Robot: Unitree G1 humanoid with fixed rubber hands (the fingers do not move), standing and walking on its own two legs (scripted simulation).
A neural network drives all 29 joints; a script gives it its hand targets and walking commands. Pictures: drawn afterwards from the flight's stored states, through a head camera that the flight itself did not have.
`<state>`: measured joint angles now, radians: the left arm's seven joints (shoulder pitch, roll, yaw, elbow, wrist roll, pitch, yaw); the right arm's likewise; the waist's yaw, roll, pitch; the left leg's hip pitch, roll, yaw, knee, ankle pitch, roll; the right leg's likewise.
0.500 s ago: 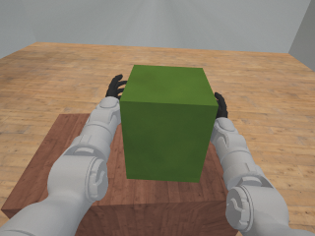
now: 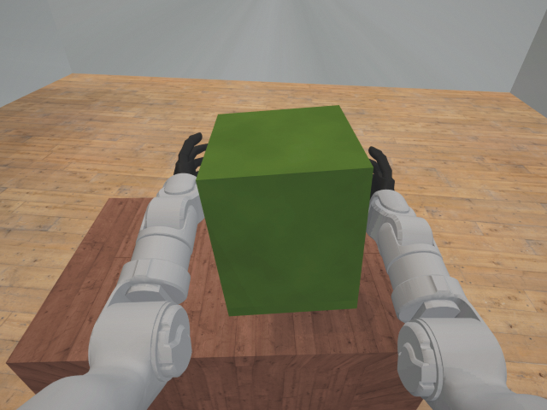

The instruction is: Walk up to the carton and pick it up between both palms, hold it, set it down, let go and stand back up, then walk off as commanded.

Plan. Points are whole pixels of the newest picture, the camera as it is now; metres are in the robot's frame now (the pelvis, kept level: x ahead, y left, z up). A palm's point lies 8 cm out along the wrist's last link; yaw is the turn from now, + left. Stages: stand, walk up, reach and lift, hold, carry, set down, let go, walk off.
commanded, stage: reach and lift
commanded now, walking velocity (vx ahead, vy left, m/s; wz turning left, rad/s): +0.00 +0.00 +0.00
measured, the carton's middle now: (285, 208) +0.39 +0.00 +0.15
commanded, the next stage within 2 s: hold in 0.60 s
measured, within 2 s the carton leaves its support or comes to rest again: neither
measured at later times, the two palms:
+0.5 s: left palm (188, 175) +0.40 +0.14 +0.21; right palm (380, 186) +0.39 -0.15 +0.20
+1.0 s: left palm (182, 170) +0.39 +0.15 +0.23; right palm (382, 177) +0.38 -0.14 +0.22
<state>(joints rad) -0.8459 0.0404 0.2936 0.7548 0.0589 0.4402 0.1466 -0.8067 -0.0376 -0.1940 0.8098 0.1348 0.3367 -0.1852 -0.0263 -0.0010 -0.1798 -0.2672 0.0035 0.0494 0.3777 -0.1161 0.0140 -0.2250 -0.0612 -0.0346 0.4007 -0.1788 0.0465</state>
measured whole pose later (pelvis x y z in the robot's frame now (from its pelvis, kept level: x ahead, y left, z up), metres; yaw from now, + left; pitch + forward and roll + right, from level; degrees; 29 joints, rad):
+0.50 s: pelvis +0.00 +0.00 +0.00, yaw +0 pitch +0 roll +0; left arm -0.86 0.04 0.31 0.71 0.07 0.49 0.15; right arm -0.85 -0.05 -0.19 0.80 0.15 0.37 -0.18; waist -0.03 0.00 -0.18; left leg -0.26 0.00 0.05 0.37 -0.12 0.01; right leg -0.22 -0.06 -0.03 0.40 -0.18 0.05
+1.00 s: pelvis +0.00 +0.00 +0.00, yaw +0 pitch -1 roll +0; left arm -0.86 0.04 0.33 0.64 0.08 0.57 0.13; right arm -0.86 -0.06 -0.17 0.73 0.19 0.45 -0.21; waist -0.03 0.00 -0.18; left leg -0.25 0.00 0.05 0.37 -0.12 0.01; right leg -0.21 -0.06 -0.03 0.40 -0.18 0.05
